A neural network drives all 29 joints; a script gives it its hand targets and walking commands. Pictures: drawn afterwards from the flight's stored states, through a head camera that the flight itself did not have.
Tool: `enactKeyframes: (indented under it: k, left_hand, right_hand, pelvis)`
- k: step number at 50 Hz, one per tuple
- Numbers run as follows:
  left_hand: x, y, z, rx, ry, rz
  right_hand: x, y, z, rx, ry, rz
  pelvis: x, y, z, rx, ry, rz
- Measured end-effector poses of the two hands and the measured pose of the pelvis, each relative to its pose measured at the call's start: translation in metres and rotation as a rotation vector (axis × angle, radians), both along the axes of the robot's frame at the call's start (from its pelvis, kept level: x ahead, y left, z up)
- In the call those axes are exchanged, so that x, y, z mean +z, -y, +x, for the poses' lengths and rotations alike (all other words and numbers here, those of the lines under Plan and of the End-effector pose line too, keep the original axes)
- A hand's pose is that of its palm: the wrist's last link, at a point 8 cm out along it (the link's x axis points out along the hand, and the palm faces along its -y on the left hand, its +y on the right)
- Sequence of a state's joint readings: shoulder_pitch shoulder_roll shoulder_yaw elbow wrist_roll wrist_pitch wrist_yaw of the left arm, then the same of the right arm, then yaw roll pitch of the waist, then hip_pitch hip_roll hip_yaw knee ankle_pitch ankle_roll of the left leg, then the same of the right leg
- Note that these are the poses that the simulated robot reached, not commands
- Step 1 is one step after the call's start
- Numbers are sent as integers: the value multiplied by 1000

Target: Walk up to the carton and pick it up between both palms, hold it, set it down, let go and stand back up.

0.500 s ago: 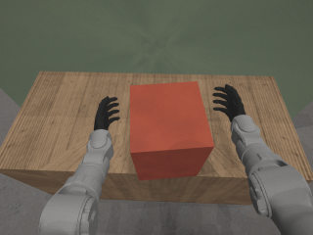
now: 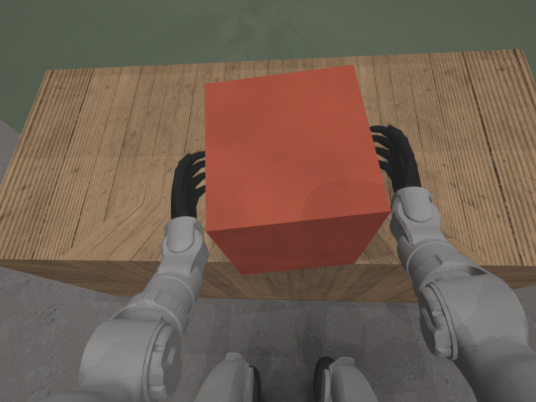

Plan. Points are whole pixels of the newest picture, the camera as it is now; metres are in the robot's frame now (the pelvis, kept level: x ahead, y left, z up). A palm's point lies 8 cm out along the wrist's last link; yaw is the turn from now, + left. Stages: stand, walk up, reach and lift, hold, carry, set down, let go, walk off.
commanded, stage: reach and lift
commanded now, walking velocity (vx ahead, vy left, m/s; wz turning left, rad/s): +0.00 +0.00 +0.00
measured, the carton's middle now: (289, 185) +0.43 +0.02 -0.03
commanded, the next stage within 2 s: none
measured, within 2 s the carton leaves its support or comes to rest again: neither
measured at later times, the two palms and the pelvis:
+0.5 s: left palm (192, 205) +0.39 +0.16 -0.01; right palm (385, 184) +0.44 -0.12 -0.02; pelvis +0.00 +0.01 +0.00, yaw +0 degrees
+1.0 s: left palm (192, 208) +0.38 +0.16 -0.01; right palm (386, 189) +0.44 -0.12 -0.02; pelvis +0.02 +0.01 +0.02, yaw +0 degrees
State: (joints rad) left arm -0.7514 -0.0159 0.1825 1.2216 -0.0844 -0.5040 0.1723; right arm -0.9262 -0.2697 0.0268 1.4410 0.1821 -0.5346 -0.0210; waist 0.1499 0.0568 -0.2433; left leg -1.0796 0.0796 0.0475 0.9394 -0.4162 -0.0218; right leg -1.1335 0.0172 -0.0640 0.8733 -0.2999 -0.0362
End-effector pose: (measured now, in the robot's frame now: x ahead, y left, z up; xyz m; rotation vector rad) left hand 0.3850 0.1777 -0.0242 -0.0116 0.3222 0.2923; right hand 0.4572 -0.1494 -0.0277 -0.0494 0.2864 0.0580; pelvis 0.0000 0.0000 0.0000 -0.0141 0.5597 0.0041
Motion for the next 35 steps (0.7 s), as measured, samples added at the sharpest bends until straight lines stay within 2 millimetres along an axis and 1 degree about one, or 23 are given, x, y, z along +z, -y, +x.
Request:
enactKeyframes:
  k: [3, 7, 11, 13, 16, 26, 35]
  left_hand:
    - [-2, -1, -3, 10, 8, -4]
    - [0, -1, -4, 15, 29, -6]
    - [6, 5, -1, 1, 52, -9]
    - [8, 10, 1, -11, 59, -13]
    - [10, 13, 2, 6, 55, -22]
    - [11, 13, 0, -13, 53, -5]
    - [12, 14, -3, -30, 53, 20]
  right_hand:
    - [0, -3, 3, 5, 12, 0]
    - [0, -11, 3, 15, 16, 7]
    - [2, -25, -1, 28, 12, 19]
    - [3, -28, -4, 6, 5, 26]
    - [4, -29, -8, -16, -5, 22]
    - [7, -27, -16, -26, -6, -4]
    - [6, -26, -23, -41, -4, 13]
  pelvis:
    - [-2, 0, 0, 2, -1, 5]
    - [-4, 0, 0, 9, 7, 6]
    - [-4, -1, 0, 18, 20, 2]
    - [-4, -2, -1, 21, 28, -1]
    - [-3, -3, -1, 22, 40, -7]
    - [1, -11, -3, 15, 58, -21]
    - [13, -14, 2, 2, 70, -19]
